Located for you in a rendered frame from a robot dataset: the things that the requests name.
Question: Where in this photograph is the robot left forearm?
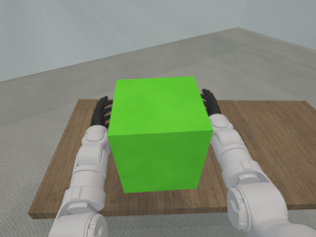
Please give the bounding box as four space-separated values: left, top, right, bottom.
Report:
48 124 112 237

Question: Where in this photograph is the robot right upper arm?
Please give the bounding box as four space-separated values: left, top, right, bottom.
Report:
226 182 316 237

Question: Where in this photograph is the carton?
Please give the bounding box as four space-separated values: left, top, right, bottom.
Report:
107 76 213 194

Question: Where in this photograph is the right robot hand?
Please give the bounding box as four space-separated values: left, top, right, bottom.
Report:
200 89 222 117

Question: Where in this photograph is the robot left upper arm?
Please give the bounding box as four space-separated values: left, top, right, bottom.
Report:
49 212 108 237

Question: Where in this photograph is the left robot hand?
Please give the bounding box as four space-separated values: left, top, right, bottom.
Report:
90 96 114 128

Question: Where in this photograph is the table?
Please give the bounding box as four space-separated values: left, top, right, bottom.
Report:
28 99 316 230

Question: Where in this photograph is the robot right forearm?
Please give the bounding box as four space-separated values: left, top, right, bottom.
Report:
208 114 288 218

